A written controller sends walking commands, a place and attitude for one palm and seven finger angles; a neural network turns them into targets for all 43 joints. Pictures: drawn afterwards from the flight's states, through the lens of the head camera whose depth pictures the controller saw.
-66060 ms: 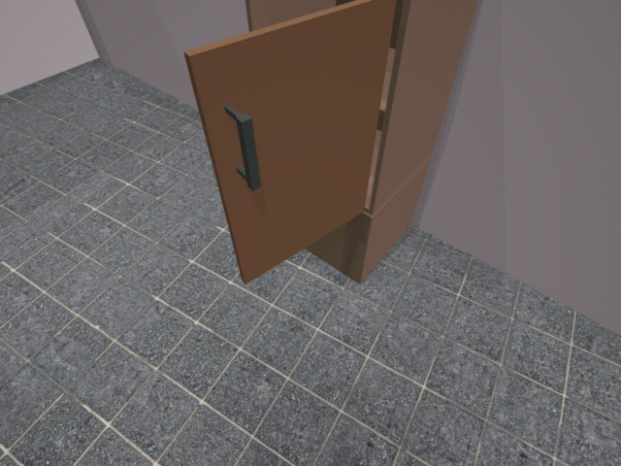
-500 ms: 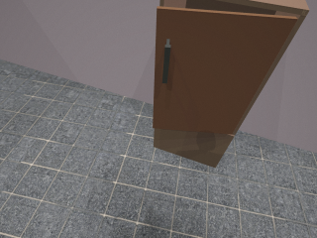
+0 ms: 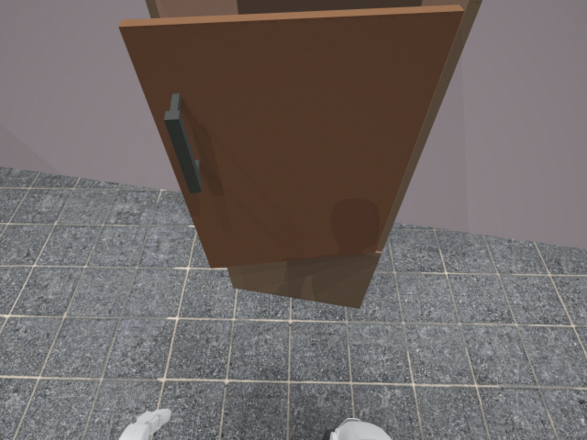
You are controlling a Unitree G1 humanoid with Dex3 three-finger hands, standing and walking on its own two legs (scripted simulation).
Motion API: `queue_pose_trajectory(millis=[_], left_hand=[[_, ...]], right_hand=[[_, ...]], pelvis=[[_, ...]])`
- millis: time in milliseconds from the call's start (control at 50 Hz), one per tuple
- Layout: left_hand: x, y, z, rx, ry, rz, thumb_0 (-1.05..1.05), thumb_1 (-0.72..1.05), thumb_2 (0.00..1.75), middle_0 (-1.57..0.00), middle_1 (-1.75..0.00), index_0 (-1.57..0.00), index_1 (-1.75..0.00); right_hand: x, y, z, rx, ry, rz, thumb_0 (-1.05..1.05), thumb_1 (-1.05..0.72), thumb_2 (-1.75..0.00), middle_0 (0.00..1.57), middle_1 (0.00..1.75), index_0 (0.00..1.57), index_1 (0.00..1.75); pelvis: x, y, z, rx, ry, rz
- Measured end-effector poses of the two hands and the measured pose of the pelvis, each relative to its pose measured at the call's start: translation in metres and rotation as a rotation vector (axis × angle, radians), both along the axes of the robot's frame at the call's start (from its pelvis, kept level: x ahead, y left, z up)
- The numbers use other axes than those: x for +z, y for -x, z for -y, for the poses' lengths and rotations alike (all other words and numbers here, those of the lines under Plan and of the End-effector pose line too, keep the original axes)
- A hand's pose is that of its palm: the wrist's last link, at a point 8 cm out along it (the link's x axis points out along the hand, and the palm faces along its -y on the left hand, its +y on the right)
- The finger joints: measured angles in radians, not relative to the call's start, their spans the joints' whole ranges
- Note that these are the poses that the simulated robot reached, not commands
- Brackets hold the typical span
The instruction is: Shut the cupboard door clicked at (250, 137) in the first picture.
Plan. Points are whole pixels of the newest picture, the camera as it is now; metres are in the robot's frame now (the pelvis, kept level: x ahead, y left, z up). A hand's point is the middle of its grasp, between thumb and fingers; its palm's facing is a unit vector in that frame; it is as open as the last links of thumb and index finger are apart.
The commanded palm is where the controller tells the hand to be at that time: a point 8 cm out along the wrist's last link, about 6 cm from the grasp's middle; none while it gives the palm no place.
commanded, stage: come to a stop and stand still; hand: left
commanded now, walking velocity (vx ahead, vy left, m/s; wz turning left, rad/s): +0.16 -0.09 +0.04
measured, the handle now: (186, 146) +0.50 +0.16 +0.10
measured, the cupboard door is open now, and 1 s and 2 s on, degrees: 17 17 17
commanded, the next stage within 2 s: none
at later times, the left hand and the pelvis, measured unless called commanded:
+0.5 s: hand out of the picture +0.11 +0.17 -0.16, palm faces +0.05 -0.97 -0.24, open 7.4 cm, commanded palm none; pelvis +0.08 -0.02 +0.01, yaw +0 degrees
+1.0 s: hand out of the picture +0.11 +0.24 -0.15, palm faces -0.03 -0.97 -0.25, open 7.4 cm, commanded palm none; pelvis +0.06 +0.05 +0.02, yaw -2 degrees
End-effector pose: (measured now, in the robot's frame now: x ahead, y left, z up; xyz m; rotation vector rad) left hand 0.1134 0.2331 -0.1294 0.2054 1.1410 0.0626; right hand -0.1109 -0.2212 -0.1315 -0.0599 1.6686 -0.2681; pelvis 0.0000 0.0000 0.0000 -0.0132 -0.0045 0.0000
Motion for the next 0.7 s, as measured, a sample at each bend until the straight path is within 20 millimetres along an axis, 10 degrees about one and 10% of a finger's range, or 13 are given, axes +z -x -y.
queue_pose_trajectory(millis=[200,320,500,700], left_hand=[[0.01,-0.001,0.025,0.087,-0.013,-0.096,-0.01,0.94,0.89,-0.2,-0.3,-0.2,-0.3],[-0.001,-0.002,0.027,0.139,0.001,-0.136,-0.01,0.92,0.89,-0.2,-0.3,-0.2,-0.3],[0.006,0.011,0.02,0.152,-0.042,-0.183,0.0,0.91,0.89,-0.2,-0.3,-0.2,-0.3],[0.002,0.012,-0.003,0.132,-0.047,-0.18,0.0,0.9,0.89,-0.2,-0.3,-0.2,-0.3]], right_hand=[[0.011,-0.196,0.032,0.14,0.031,0.354,0.0,-0.91,-0.9,0.2,0.29,0.19,0.29],[0.014,-0.266,0.022,0.195,0.023,0.455,0.0,-0.91,-0.9,0.2,0.29,0.2,0.29],[0.012,-0.297,0.03,0.222,0.016,0.478,0.0,-0.91,-0.9,0.2,0.3,0.2,0.3],[0.011,-0.253,0.028,0.177,0.06,0.391,0.0,-0.91,-0.9,0.2,0.29,0.2,0.3]], pelvis=[[0.02,-0.053,0.02,0.01,0.01,-0.016],[0.015,-0.076,0.021,0.01,0.009,0.007],[0.015,-0.081,0.023,0.005,-0.013,-0.008],[0.013,-0.079,0.002,0.003,-0.001,0.001]])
